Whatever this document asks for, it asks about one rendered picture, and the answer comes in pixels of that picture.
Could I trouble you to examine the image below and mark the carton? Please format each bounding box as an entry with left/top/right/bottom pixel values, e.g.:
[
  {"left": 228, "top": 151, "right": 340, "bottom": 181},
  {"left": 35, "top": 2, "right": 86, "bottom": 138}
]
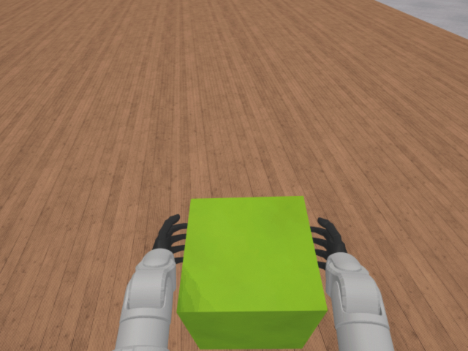
[{"left": 176, "top": 196, "right": 328, "bottom": 350}]

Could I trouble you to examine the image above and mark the right robot hand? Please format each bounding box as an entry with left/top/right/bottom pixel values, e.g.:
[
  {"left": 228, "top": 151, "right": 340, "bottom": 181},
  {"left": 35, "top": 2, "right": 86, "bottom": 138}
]
[{"left": 310, "top": 217, "right": 347, "bottom": 270}]

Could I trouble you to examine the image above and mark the left robot forearm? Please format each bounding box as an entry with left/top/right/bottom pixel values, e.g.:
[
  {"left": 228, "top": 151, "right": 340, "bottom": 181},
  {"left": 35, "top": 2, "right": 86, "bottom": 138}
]
[{"left": 113, "top": 249, "right": 176, "bottom": 351}]

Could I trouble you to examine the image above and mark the left robot hand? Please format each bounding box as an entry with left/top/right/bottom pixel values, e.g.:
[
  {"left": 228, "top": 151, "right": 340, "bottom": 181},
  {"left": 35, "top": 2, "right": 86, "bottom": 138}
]
[{"left": 152, "top": 214, "right": 188, "bottom": 264}]

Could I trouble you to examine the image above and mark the right robot forearm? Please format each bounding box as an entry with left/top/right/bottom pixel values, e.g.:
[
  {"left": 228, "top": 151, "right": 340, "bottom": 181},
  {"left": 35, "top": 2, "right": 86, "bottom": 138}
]
[{"left": 325, "top": 252, "right": 394, "bottom": 351}]

